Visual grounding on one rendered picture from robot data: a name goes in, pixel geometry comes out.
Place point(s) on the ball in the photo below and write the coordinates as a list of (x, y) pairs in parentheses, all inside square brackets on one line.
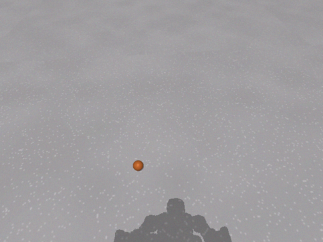
[(138, 165)]

